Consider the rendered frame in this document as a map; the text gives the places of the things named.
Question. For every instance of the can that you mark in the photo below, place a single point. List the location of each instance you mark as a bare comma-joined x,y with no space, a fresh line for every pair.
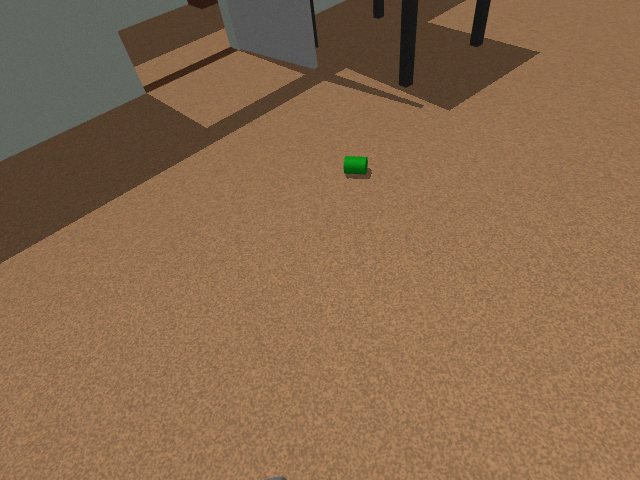
355,165

